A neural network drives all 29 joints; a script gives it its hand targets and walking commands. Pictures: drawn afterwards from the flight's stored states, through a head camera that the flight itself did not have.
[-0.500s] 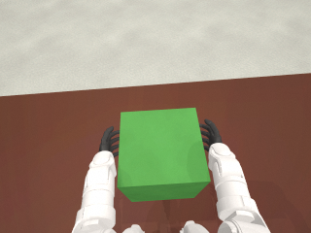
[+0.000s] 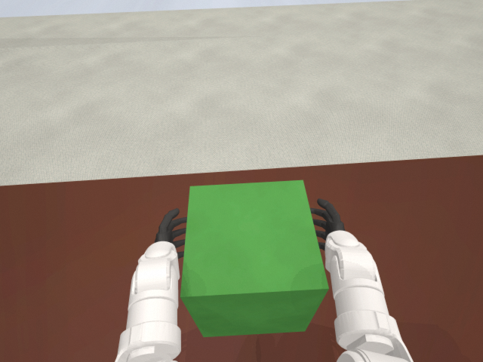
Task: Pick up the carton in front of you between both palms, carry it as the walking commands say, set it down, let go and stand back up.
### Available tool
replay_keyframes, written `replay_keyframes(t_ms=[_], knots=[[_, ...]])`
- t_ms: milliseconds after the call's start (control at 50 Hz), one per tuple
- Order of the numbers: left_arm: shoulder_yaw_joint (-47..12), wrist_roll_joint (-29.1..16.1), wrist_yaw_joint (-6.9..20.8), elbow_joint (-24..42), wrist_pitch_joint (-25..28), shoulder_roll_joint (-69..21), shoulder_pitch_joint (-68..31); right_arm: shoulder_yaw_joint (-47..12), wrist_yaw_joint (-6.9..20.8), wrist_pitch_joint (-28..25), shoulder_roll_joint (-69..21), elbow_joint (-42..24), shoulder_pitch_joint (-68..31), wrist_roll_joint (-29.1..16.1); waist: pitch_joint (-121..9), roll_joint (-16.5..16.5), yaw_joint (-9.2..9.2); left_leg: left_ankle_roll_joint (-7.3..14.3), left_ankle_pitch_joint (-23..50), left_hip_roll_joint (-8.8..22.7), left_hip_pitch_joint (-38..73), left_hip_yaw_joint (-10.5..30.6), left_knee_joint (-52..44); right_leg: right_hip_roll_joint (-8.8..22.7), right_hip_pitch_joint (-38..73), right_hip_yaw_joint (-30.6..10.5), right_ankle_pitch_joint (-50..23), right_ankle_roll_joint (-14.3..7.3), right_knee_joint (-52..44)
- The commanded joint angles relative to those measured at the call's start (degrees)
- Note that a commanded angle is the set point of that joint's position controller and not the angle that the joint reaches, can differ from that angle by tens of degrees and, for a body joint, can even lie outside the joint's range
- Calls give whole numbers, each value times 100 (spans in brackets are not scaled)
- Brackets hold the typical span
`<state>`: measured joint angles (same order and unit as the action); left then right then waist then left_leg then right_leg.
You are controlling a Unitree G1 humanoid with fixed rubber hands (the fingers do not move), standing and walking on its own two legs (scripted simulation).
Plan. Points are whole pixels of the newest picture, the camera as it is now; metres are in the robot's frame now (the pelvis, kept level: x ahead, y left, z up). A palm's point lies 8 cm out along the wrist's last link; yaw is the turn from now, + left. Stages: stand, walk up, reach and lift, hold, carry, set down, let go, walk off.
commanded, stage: reach and lift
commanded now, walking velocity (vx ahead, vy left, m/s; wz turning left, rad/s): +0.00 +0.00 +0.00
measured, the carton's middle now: (250, 262) +0.31 +0.00 -0.05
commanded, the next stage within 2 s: hold in 0.74 s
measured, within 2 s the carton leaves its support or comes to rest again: neither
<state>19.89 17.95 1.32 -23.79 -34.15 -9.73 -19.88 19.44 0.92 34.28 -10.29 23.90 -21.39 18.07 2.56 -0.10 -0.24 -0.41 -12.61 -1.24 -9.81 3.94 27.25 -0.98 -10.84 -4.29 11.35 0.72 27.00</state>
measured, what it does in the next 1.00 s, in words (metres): stands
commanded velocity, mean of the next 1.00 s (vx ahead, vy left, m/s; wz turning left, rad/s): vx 0.00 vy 0.00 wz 0.00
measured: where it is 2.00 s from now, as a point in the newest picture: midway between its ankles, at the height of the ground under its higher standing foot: (245, 360)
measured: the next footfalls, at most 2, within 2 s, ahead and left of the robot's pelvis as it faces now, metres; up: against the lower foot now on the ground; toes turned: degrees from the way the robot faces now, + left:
right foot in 1.74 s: +0.26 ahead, -0.10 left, +0.00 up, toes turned -8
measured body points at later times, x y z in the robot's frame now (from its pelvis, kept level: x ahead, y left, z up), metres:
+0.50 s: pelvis +0.02 +0.00 +0.01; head +0.00 +0.00 +0.46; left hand +0.32 +0.15 +0.02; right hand +0.33 -0.15 +0.03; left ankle +0.03 +0.13 -0.74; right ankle +0.04 -0.13 -0.74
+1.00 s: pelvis +0.02 +0.00 +0.01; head -0.02 +0.00 +0.46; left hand +0.31 +0.15 +0.04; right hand +0.32 -0.15 +0.05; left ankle +0.03 +0.13 -0.74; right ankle +0.04 -0.13 -0.74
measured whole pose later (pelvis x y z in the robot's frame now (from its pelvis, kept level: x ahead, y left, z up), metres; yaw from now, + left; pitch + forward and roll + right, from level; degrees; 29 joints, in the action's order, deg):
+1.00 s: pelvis +0.02 +0.00 +0.01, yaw +0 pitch -8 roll +0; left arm 10.5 14.5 0.2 -10.0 -43.5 -8.0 -11.7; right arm 10.5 0.4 43.8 -8.4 10.2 -13.6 14.8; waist 2.6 -0.2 0.4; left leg -0.5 -10.7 -0.9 -1.0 4.4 19.4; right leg -0.8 -2.1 -4.1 9.6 0.5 19.4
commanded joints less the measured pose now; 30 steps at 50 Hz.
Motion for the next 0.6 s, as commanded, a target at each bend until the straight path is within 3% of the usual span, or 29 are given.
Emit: replay_keyframes(t_ms=[0, 20, 60, 100, 120, 140, 180, 200, 240, 260, 280, 300, 320, 340, 400, 420, 440, 460, 480, 540, 560, 580], knots=[[-3054, -1228, 1318, -132, 198, -5471, -3561, -3072, 1362, -190, -5376, 139, -3429, -1246, -1600, -20, 69, 122, -313, -318, 41, 12, -520, -358, 552, 17, 321, -115, -405], [-3219, -1314, 1331, -37, 194, -5524, -3716, -3141, 1370, -203, -5367, 33, -3433, -1226, -1723, 5, 163, 118, -192, -306, 142, 26, -553, -378, 522, 47, 209, -135, -416], [-3177, -1208, 1305, -125, 107, -5489, -3346, -3095, 1390, -120, -5344, 149, -3310, -1275, -1768, -2, -53, 65, 41, -322, 158, -14, -589, -398, 673, 77, 124, -129, -476], [-3048, -1198, 1300, -187, 63, -5481, -3433, -3013, 1365, -54, -5274, 253, -3099, -1151, -1608, 83, 92, 75, 65, -338, 183, -18, -612, -352, 703, -6, -45, -125, -540], [-3135, -1186, 1285, -53, 30, -5311, -3280, -2967, 1375, -36, -5373, 221, -2897, -1183, -1517, -61, 39, 107, 84, -306, 389, -13, -687, -426, 500, 45, 0, -90, -540], [-3077, -1159, 1286, -22, 17, -5311, -3318, -2964, 1357, -24, -5209, 175, -2934, -1176, -1529, 222, 82, 51, 128, -354, 209, -33, -681, -356, 739, 4, -166, -144, -565], [-3064, -1116, 1264, 117, -26, -5134, -2999, -3019, 1365, 41, -5338, 124, -2708, -1209, -1504, 3, -111, 85, 410, -313, 317, 15, -761, -372, 706, 38, -369, -90, -569], [-3154, -1190, 1291, 164, -15, -5151, -3017, -3054, 1336, 29, -5303, -6, -2705, -1259, -1559, -4, -11, 63, 399, -345, 259, -34, -725, -396, 918, 30, -404, -80, -590], [-3162, -1217, 1267, 208, -42, -5259, -2884, -3161, 1306, 37, -5216, -194, -2680, -1317, -1641, 159, -61, 64, 592, -357, 418, -22, -711, -369, 852, 32, -504, -79, -591], [-3212, -1238, 1269, 209, -48, -5274, -2947, -3197, 1303, 31, -5196, -253, -2653, -1231, -1603, 36, 152, 57, 533, -356, 515, -16, -715, -397, 788, 1, -503, -86, -615], [-3227, -1249, 1262, 213, -86, -5202, -2793, -3162, 1302, 66, -5215, -118, -2558, -1264, -1517, -5, 4, 51, 596, -326, 618, -6, -782, -413, 725, 61, -533, -78, -654], [-3306, -1334, 1266, 463, -50, -5227, -2849, -3331, 1305, 56, -5266, -374, -2551, -1334, -1546, 15, -30, 55, 710, -381, 458, -25, -727, -389, 882, 21, -652, -52, -617], [-3396, -1397, 1232, 404, -74, -5335, -2788, -3293, 1314, 56, -5226, -371, -2507, -1347, -1648, -44, 146, 39, 1004, -334, 655, 56, -738, -438, 840, 13, -891, -78, -617], [-3428, -1324, 1232, 517, -92, -5250, -2712, -3305, 1306, 53, -5267, -400, -2485, -1387, -1747, 117, -12, 40, 1096, -359, 635, 36, -730, -441, 972, 0, -972, -82, -621], [-3418, -1419, 1170, 592, -123, -5246, -2432, -3508, 1265, 116, -5128, -654, -2322, -1524, -1797, -10, -70, 57, 1459, -357, 806, 25, -745, -447, 993, 0, -1255, -29, -643], [-3462, -1414, 1169, 713, -130, -5177, -2418, -3491, 1260, 127, -5137, -719, -2242, -1466, -1708, -49, 10, 71, 1347, -372, 745, 47, -800, -474, 920, 7, -1146, -33, -634], [-3362, -1298, 1183, 744, -165, -5136, -2330, -3391, 1238, 167, -5133, -586, -2152, -1409, -1735, 75, -62, 49, 1347, -390, 840, 46, -748, -400, 993, -46, -1173, -45, -718], [-3412, -1375, 1208, 701, -197, -5073, -2327, -3365, 1222, 199, -5180, -622, -2027, -1399, -1618, -124, 47, 71, 1334, -359, 904, 41, -753, -435, 908, -27, -1078, -22, -738], [-3443, -1385, 1225, 787, -203, -5056, -2298, -3459, 1227, 192, -5199, -696, -2085, -1453, -1601, 78, -39, 25, 1279, -388, 762, 26, -772, -416, 1051, -48, -1162, -32, -720], [-3473, -1436, 1217, 934, -225, -5087, -2201, -3570, 1221, 226, -5178, -884, -2050, -1486, -1692, 17, -67, 64, 1554, -399, 951, 62, -801, -423, 1047, -47, -1422, -12, -708], [-3511, -1396, 1214, 866, -244, -5122, -2191, -3556, 1215, 225, -5218, -923, -2121, -1482, -1732, -55, 21, 78, 1632, -406, 968, 72, -789, -444, 1041, -69, -1472, -4, -701], [-3599, -1465, 1200, 1045, -268, -5035, -2075, -3658, 1214, 254, -5207, -1022, -1961, -1561, -1720, -78, -68, 76, 1682, -369, 963, 75, -807, -445, 1085, -54, -1525, -8, -685]])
